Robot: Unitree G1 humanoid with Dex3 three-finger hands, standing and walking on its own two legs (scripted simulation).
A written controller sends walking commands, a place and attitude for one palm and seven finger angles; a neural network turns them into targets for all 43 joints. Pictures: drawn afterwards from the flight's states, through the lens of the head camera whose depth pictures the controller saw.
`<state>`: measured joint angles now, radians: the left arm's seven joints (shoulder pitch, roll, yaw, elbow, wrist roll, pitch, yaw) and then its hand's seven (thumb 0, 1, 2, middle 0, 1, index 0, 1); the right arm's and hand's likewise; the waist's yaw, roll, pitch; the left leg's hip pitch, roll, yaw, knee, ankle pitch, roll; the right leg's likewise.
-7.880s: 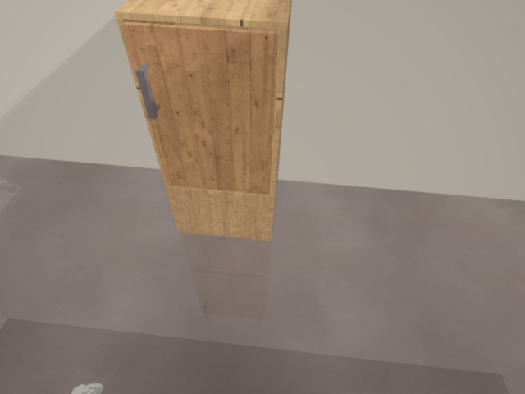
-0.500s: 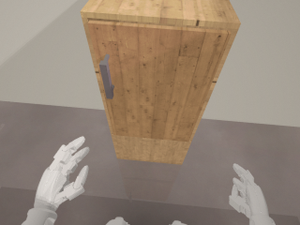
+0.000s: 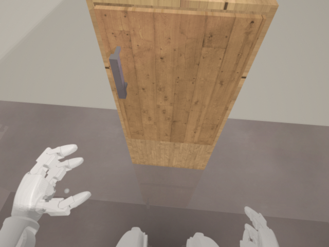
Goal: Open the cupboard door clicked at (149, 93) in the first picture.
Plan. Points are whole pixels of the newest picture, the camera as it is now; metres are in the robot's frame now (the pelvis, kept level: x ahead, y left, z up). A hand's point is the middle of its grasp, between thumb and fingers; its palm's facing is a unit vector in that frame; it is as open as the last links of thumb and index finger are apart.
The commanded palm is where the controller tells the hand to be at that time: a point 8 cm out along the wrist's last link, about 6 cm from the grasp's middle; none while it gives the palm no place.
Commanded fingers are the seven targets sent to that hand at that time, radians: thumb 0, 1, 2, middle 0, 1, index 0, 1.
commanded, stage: raise the hand with hooked fingers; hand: left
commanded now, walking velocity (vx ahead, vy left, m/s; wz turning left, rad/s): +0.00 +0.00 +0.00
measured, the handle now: (120, 73) +0.57 +0.16 +0.07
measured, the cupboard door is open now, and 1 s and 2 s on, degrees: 0 0 0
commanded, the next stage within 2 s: move the hooked fingers beside the handle in 1.26 s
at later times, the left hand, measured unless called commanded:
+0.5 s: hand (40, 170) +0.26 +0.27 +0.07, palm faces -0.03 -1.00 -0.05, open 13.7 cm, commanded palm +0.24 +0.33 +0.08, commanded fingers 0.00 -0.50 0.30 -0.30 -1.20 -0.30 -1.20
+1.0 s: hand (36, 149) +0.30 +0.29 +0.09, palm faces -0.05 -1.00 -0.04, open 14.0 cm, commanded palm +0.27 +0.34 +0.09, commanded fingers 0.00 -0.50 0.30 -0.30 -1.20 -0.30 -1.20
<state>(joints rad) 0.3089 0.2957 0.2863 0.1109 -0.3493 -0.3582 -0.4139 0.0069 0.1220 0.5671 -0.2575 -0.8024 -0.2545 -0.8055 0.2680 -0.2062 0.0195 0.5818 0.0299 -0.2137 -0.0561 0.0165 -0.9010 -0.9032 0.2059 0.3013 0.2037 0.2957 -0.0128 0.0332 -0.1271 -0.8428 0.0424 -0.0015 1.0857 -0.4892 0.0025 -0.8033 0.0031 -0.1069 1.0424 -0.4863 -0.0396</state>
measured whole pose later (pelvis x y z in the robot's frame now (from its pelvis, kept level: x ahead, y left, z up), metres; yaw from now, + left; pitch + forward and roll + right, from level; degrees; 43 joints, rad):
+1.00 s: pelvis +0.01 +0.02 +0.03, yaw -1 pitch +12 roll -3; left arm -0.02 0.45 0.43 0.42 -0.37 -0.28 -0.56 -0.01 -0.50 0.30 -0.30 -1.20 -0.30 -1.20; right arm 0.31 -0.29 0.04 0.55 0.04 -0.20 -0.06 0.01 -0.90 -0.90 0.20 0.30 0.20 0.30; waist -0.02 0.02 -0.10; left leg -0.70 0.03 0.02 0.94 -0.44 0.03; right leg -0.66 0.00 -0.08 0.87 -0.42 -0.01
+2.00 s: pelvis +0.01 +0.01 +0.02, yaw -1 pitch +14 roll -2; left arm -0.35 0.45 0.40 0.72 -0.28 -0.33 -0.50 -0.01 -0.50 0.30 -0.30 -1.20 -0.30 -1.20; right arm 0.33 -0.28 0.04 0.59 0.04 -0.11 -0.06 0.01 -0.90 -0.90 0.20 0.30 0.20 0.30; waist -0.05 0.01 -0.10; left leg -0.76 0.04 0.02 0.95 -0.44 0.02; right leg -0.73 0.01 -0.08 0.90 -0.43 -0.03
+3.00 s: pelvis +0.01 +0.02 +0.00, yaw -3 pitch +23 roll -4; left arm -0.92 0.63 0.45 1.21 -0.11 -0.36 -0.39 -0.01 -0.50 0.30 -0.30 -1.20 -0.30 -1.20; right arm 0.40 -0.28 0.06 0.62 0.00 0.06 -0.03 0.01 -0.90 -0.90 0.20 0.30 0.20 0.30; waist -0.18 0.01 -0.10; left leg -0.99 0.06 0.02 1.06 -0.48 0.03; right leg -0.94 0.03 -0.07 0.97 -0.43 -0.01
